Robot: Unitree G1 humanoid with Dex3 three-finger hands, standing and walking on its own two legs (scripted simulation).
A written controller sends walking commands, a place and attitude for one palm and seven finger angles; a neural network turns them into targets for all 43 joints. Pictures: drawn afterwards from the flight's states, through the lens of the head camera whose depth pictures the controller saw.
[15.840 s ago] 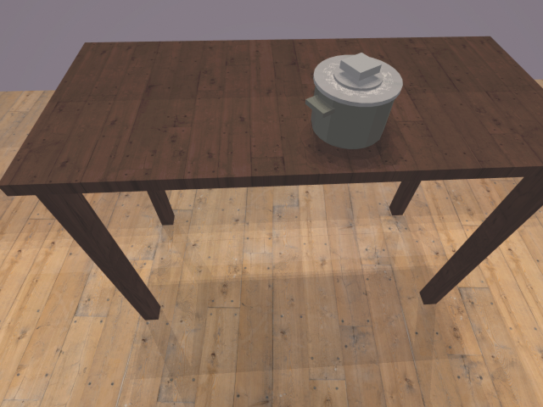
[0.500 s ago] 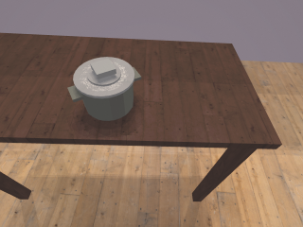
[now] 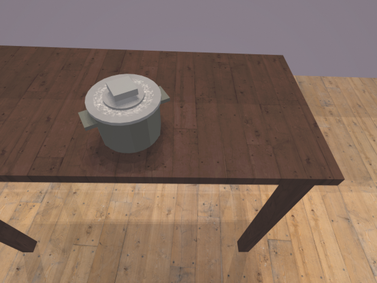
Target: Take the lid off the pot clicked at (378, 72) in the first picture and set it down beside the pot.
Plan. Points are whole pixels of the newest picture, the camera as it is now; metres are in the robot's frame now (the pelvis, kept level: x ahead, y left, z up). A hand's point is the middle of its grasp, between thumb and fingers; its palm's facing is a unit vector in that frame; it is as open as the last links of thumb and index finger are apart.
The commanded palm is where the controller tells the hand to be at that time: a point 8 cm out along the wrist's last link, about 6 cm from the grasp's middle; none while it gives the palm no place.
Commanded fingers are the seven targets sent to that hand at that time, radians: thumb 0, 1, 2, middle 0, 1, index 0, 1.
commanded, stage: lift the closed hand beside the body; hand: left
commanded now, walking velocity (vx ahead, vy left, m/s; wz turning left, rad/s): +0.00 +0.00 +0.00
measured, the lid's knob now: (122, 88) +0.46 +0.18 +0.15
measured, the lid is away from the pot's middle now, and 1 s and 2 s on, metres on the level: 0.00 0.00 0.00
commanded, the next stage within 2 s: raise the hand higher, near the body in 0.66 s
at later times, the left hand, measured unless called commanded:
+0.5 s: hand out of the picture +0.09 +0.19 -0.01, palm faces +0.22 -0.94 -0.26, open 3.9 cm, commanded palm +0.05 +0.24 +0.04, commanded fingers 0.00 0.90 0.90 -1.26 -1.45 -1.26 -1.45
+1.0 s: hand out of the picture +0.10 +0.21 +0.09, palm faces +0.24 -0.89 -0.39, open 3.1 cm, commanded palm +0.04 +0.26 +0.12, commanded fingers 0.00 0.90 0.90 -1.30 -1.50 -1.30 -1.50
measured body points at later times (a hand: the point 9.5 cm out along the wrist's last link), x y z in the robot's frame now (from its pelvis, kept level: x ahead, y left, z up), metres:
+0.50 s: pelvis -0.05 -0.02 +0.00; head -0.05 -0.02 +0.45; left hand +0.08 +0.24 +0.01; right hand +0.21 -0.23 -0.02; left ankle +0.00 +0.09 -0.74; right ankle -0.06 -0.09 -0.74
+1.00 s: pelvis -0.04 -0.01 +0.00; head -0.06 -0.02 +0.45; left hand +0.08 +0.26 +0.11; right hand +0.15 -0.23 -0.07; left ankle +0.00 +0.09 -0.74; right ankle -0.06 -0.09 -0.74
